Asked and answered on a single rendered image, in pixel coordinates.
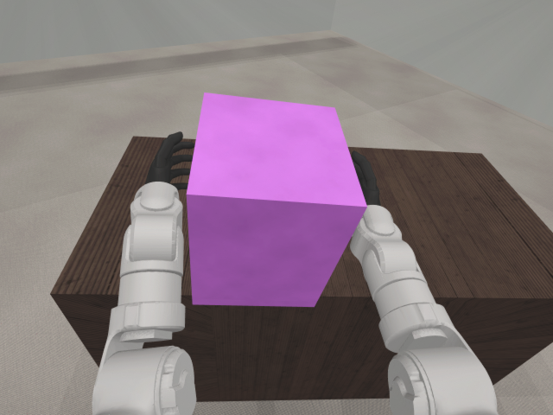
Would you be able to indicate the left robot forearm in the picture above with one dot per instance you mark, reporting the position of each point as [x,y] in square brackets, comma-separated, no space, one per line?
[149,300]

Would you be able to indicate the right robot upper arm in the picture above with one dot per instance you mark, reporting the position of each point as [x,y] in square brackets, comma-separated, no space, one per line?
[439,381]

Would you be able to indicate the right robot forearm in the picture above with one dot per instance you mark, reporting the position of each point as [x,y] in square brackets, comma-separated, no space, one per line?
[410,317]

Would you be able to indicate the pedestal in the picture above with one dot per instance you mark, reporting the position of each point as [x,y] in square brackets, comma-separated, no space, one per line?
[486,256]

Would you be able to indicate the right robot hand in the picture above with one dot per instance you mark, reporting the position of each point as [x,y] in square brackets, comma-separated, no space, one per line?
[367,179]

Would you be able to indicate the left robot hand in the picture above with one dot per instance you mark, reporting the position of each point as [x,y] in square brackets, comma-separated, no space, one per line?
[160,169]

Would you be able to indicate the left robot upper arm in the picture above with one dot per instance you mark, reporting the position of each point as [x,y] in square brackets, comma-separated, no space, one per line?
[146,381]

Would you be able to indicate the carton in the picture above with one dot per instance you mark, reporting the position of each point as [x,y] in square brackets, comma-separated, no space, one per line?
[273,199]

